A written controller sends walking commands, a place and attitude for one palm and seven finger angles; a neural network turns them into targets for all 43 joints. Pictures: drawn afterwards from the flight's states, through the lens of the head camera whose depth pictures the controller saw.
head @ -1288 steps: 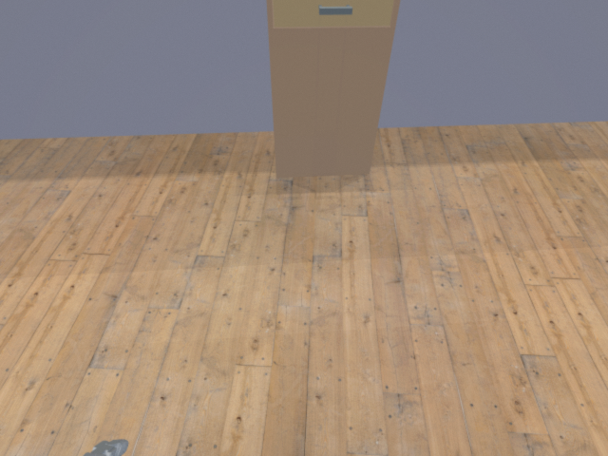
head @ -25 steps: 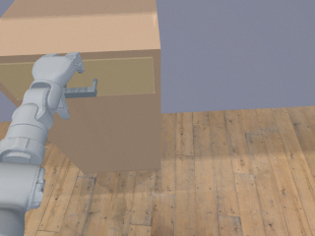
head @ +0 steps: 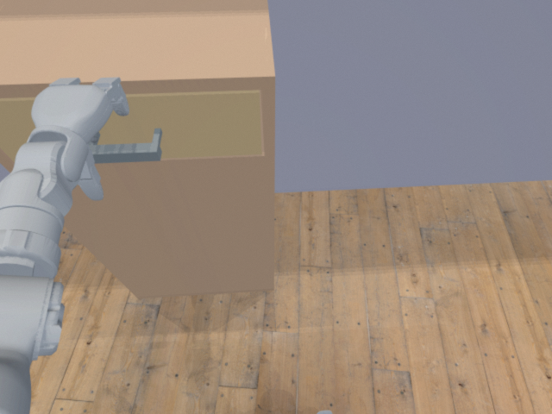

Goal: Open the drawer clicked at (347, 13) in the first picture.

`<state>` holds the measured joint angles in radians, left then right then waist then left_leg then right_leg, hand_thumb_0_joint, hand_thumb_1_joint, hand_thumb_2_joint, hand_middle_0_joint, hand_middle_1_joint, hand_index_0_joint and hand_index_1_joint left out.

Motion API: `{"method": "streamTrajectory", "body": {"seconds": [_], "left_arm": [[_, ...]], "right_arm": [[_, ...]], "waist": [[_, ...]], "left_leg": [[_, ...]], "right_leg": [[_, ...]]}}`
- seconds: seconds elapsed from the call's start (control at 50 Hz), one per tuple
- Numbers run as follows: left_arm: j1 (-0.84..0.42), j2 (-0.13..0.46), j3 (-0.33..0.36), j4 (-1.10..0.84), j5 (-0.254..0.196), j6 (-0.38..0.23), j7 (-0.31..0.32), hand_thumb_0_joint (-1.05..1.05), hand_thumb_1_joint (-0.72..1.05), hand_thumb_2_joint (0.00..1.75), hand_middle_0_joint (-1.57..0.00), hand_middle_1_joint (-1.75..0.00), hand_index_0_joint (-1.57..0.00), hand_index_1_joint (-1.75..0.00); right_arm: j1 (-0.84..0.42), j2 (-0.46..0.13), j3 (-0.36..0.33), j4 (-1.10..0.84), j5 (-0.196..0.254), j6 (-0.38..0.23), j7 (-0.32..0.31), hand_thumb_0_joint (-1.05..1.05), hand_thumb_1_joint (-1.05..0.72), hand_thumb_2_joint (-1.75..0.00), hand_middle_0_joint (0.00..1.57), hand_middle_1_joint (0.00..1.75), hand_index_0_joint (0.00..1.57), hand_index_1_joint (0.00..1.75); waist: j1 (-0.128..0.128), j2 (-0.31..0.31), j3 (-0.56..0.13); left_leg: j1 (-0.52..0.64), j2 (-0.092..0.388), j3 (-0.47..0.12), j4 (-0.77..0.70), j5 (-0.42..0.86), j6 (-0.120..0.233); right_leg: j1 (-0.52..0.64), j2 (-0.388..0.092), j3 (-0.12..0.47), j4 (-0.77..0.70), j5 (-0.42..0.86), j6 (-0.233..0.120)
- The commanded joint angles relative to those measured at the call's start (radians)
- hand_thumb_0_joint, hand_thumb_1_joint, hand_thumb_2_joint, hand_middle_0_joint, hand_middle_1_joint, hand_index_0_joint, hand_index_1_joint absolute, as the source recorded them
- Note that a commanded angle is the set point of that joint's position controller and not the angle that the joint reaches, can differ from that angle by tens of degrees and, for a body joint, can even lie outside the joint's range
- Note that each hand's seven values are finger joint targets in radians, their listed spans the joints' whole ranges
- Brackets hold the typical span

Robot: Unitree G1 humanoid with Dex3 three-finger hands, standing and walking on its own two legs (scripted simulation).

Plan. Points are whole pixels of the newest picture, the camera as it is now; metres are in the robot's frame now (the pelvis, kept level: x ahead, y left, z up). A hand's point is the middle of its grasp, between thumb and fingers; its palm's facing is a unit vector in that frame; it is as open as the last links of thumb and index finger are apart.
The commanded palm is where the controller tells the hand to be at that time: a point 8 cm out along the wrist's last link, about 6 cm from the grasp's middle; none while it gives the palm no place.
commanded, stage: lower the fingers behind the handle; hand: left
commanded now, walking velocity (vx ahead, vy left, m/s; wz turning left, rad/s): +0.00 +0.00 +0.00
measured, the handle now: (124, 144) +0.53 +0.25 +0.06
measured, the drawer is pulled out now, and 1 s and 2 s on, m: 0.00 0.00 0.00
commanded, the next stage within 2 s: close the thumb around the handle in 1.30 s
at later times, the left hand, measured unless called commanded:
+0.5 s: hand (89, 172) +0.47 +0.29 +0.06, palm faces -0.05 -0.02 -1.00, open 13.8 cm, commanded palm +0.46 +0.28 +0.12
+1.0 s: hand (98, 177) +0.47 +0.28 +0.04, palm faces -0.08 -0.02 -1.00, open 13.9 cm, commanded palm +0.46 +0.27 +0.09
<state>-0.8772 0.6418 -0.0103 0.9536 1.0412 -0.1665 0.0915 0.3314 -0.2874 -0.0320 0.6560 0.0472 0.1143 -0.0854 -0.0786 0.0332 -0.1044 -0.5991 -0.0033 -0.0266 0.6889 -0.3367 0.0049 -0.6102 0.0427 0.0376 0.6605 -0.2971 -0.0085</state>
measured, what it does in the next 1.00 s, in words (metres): stands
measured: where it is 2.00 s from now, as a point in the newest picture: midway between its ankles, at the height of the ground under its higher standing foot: outside the picture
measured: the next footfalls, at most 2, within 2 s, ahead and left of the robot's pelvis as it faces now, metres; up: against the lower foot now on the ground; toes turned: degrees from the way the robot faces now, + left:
none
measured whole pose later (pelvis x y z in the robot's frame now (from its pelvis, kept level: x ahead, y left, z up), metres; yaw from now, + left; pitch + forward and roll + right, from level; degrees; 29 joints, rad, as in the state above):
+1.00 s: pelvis +0.00 +0.02 -0.02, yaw +0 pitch +18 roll -2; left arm -0.81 0.59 -0.02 0.95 1.07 -0.14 0.14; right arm 0.33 -0.24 -0.04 0.65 0.00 0.12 -0.04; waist -0.08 0.03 -0.13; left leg -0.74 -0.02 -0.03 0.83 -0.40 0.03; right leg -0.73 0.03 0.03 0.76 -0.35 0.02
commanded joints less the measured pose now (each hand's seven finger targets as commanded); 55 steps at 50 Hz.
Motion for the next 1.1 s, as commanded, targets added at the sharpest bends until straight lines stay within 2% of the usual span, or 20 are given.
{"method": "streamTrajectory", "body": {"seconds": [0.0, 0.06, 0.14, 0.16, 0.22, 0.34, 0.38, 0.42, 0.46, 0.5, 0.58, 0.62, 0.64, 0.68, 0.84, 0.88, 0.92, 1.0, 1.04, 1.08], "left_arm": [[-0.355, 0.349, 0.111, -0.051, 0.014, 0.082, 0.018, 0.0, -0.5, 0.3, -0.3, -1.2, -0.3, -1.2], [-0.347, 0.318, 0.09, -0.042, 0.015, 0.088, 0.022, 0.0, -0.5, 0.3, -0.3, -1.2, -0.3, -1.2], [-0.326, 0.363, 0.121, -0.021, 0.023, 0.092, 0.022, 0.0, -0.5, 0.3, -0.3, -1.2, -0.3, -1.2], [-0.302, 0.333, 0.103, -0.014, 0.021, 0.092, 0.02, 0.0, -0.5, 0.3, -0.3, -1.2, -0.3, -1.2], [-0.345, 0.312, 0.087, -0.055, 0.015, 0.064, 0.011, 0.0, -0.5, 0.3, -0.3, -1.2, -0.3, -1.2], [-0.507, 0.292, 0.096, -0.334, 0.001, -0.089, 0.028, 0.0, -0.5, 0.3, -0.3, -1.2, -0.3, -1.2], [-0.471, 0.304, 0.138, -0.35, -0.002, -0.109, 0.057, 0.0, -0.5, 0.3, -0.3, -1.2, -0.3, -1.2], [-0.443, 0.325, 0.173, -0.329, -0.006, -0.101, 0.094, 0.0, -0.5, 0.3, -0.3, -1.2, -0.3, -1.2], [-0.397, 0.262, 0.144, -0.269, -0.004, -0.064, 0.128, 0.0, -0.5, 0.3, -0.3, -1.2, -0.3, -1.2], [-0.386, 0.218, 0.114, -0.268, -0.004, -0.03, 0.148, 0.0, -0.5, 0.3, -0.3, -1.2, -0.3, -1.2], [-0.352, 0.14, 0.045, -0.196, 0.015, 0.062, 0.144, 0.0, -0.5, 0.3, -0.3, -1.2, -0.3, -1.2], [-0.332, 0.161, 0.062, -0.179, 0.018, 0.091, 0.131, 0.0, -0.5, 0.3, -0.3, -1.2, -0.3, -1.2], [-0.338, 0.141, 0.037, -0.169, 0.024, 0.104, 0.125, 0.0, -0.5, 0.3, -0.3, -1.2, -0.3, -1.2], [-0.34, 0.096, -0.008, -0.116, 0.03, 0.125, 0.109, 0.0, -0.5, 0.3, -0.3, -1.2, -0.3, -1.2], [-0.321, 0.114, -0.013, -0.061, 0.041, 0.092, 0.063, 0.0, -0.5, 0.3, -0.3, -1.2, -0.3, -1.2], [-0.368, 0.124, 0.007, -0.151, 0.024, 0.038, 0.061, 0.0, -0.5, 0.3, -0.3, -1.2, -0.3, -1.2], [-0.409, 0.202, 0.077, -0.256, 0.014, -0.02, 0.075, 0.0, -0.5, 0.3, -0.3, -1.2, -0.3, -1.2], [-0.363, 0.146, 0.043, -0.183, 0.045, -0.001, 0.122, 0.0, -0.5, 0.3, -0.3, -1.2, -0.3, -1.2], [-0.373, 0.192, 0.085, -0.191, 0.036, 0.008, 0.142, 0.0, -0.5, 0.3, -0.3, -1.2, -0.3, -1.2], [-0.387, 0.171, 0.07, -0.207, 0.028, 0.023, 0.153, 0.0, -0.5, 0.3, -0.3, -1.2, -0.3, -1.2]], "right_arm": [[0.08, -0.143, -0.049, -0.086, -0.007, -0.032, -0.001, 0.0, -0.9, -0.9, 0.2, 0.3, 0.2, 0.3], [0.089, -0.143, -0.049, -0.089, -0.007, -0.031, 0.002, 0.0, -0.9, -0.9, 0.2, 0.3, 0.2, 0.3], [0.088, -0.145, -0.045, -0.095, -0.007, -0.026, -0.001, 0.0, -0.9, -0.9, 0.2, 0.3, 0.2, 0.3], [0.088, -0.142, -0.045, -0.099, -0.007, -0.027, 0.001, 0.0, -0.9, -0.9, 0.2, 0.3, 0.2, 0.3], [0.092, -0.145, -0.048, -0.103, -0.008, -0.032, -0.001, 0.0, -0.9, -0.9, 0.2, 0.3, 0.2, 0.3], [0.119, -0.128, -0.078, -0.08, -0.034, -0.055, -0.013, 0.0, -0.9, -0.9, 0.2, 0.3, 0.2, 0.3], [0.133, -0.131, -0.085, -0.06, -0.045, -0.058, -0.007, 0.0, -0.9, -0.9, 0.2, 0.3, 0.2, 0.3], [0.138, -0.136, -0.085, -0.042, -0.048, -0.051, 0.0, 0.0, -0.9, -0.9, 0.2, 0.3, 0.2, 0.3], [0.135, -0.131, -0.083, -0.03, -0.047, -0.05, 0.017, 0.0, -0.9, -0.9, 0.2, 0.3, 0.2, 0.3], [0.138, -0.135, -0.087, -0.023, -0.05, -0.047, 0.034, 0.0, -0.9, -0.9, 0.2, 0.3, 0.2, 0.3], [0.145, -0.138, -0.088, -0.014, -0.05, -0.031, 0.057, 0.0, -0.9, -0.9, 0.2, 0.3, 0.2, 0.3], [0.144, -0.145, -0.086, -0.017, -0.048, -0.019, 0.058, 0.0, -0.9, -0.9, 0.2, 0.3, 0.2, 0.3], [0.141, -0.142, -0.083, -0.019, -0.047, -0.012, 0.06, 0.0, -0.9, -0.9, 0.2, 0.3, 0.2, 0.3], [0.131, -0.139, -0.079, -0.022, -0.043, -0.004, 0.057, 0.0, -0.9, -0.9, 0.2, 0.3, 0.2, 0.3], [0.115, -0.133, -0.061, -0.057, -0.041, 0.005, 0.038, 0.0, -0.9, -0.9, 0.2, 0.3, 0.2, 0.3], [0.11, -0.128, -0.066, -0.068, -0.047, -0.006, 0.032, 0.0, -0.9, -0.9, 0.2, 0.3, 0.2, 0.3], [0.109, -0.129, -0.071, -0.078, -0.056, -0.015, 0.025, 0.0, -0.9, -0.9, 0.2, 0.3, 0.2, 0.3], [0.126, -0.122, -0.076, -0.051, -0.055, -0.022, 0.037, 0.0, -0.9, -0.9, 0.2, 0.3, 0.2, 0.3], [0.14, -0.13, -0.079, -0.046, -0.056, -0.022, 0.04, 0.0, -0.9, -0.9, 0.2, 0.3, 0.2, 0.3], [0.142, -0.127, -0.081, -0.043, -0.056, -0.023, 0.041, 0.0, -0.9, -0.9, 0.2, 0.3, 0.2, 0.3]], "waist": [[0.008, -0.025, -0.297], [0.003, -0.038, -0.301], [0.007, -0.074, -0.297], [0.011, -0.063, -0.287], [-0.012, -0.06, -0.276], [-0.037, 0.108, -0.474], [-0.022, 0.139, -0.503], [-0.017, 0.131, -0.5], [-0.016, 0.119, -0.442], [-0.015, 0.15, -0.445], [-0.018, 0.119, -0.44], [-0.015, 0.078, -0.434], [-0.02, 0.057, -0.437], [-0.036, 0.015, -0.351], [-0.034, -0.006, -0.282], [-0.029, 0.032, -0.334], [-0.015, 0.082, -0.43], [-0.023, 0.105, -0.396], [-0.015, 0.09, -0.447], [-0.022, 0.081, -0.48]], "left_leg": [[0.047, -0.031, 0.063, -0.062, 0.169, 0.039], [0.041, -0.031, 0.063, -0.056, 0.157, 0.041], [0.005, -0.031, 0.067, -0.054, 0.133, 0.042], [0.006, -0.033, 0.068, -0.053, 0.134, 0.042], [0.02, -0.028, 0.063, -0.047, 0.12, 0.046], [0.202, -0.024, 0.029, 0.026, 0.266, 0.048], [0.25, -0.019, 0.011, 0.048, 0.344, 0.036], [0.24, -0.019, 0.003, 0.065, 0.407, 0.03], [0.209, -0.013, -0.002, 0.065, 0.409, 0.023], [0.244, -0.005, -0.007, 0.068, 0.461, 0.016], [0.26, 0.007, -0.012, 0.068, 0.529, 0.011], [0.251, 0.009, -0.015, 0.063, 0.56, 0.012], [0.243, 0.007, -0.008, 0.062, 0.536, 0.018], [0.191, 0.003, -0.005, 0.044, 0.432, 0.023], [0.114, -0.008, 0.0, 0.026, 0.263, 0.035], [0.139, -0.009, -0.002, 0.039, 0.266, 0.035], [0.19, -0.009, -0.007, 0.062, 0.328, 0.032], [0.165, -0.003, -0.007, 0.086, 0.342, 0.021], [0.167, -0.004, -0.01, 0.091, 0.373, 0.021], [0.175, -0.005, -0.003, 0.095, 0.39, 0.024]], "right_leg": [[0.229, -0.006, -0.02, -0.081, 0.173, -0.009], [0.218, -0.004, -0.023, -0.079, 0.162, -0.007], [0.233, -0.007, -0.017, -0.079, 0.153, -0.001], [0.227, -0.006, -0.018, -0.078, 0.155, -0.004], [0.192, -0.003, -0.021, -0.08, 0.133, -0.005], [0.107, 0.012, -0.024, -0.018, 0.192, -0.019], [0.054, 0.021, -0.042, 0.01, 0.204, -0.027], [0.044, 0.027, -0.053, 0.026, 0.235, -0.031], [0.008, 0.029, -0.069, 0.036, 0.221, -0.032], [-0.018, 0.032, -0.077, 0.036, 0.22, -0.033], [-0.022, 0.036, -0.089, 0.031, 0.225, -0.031], [0.003, 0.036, -0.09, 0.027, 0.247, -0.032], [0.015, 0.034, -0.086, 0.025, 0.252, -0.026], [0.003, 0.032, -0.088, 0.009, 0.207, -0.028], [0.001, 0.022, -0.076, 0.003, 0.134, -0.036], [-0.002, 0.02, -0.069, 0.017, 0.134, -0.036], [0.009, 0.022, -0.065, 0.041, 0.166, -0.039], [-0.066, 0.03, -0.076, 0.055, 0.147, -0.037], [-0.035, 0.031, -0.077, 0.065, 0.176, -0.036], [-0.01, 0.03, -0.075, 0.066, 0.206, -0.032]]}}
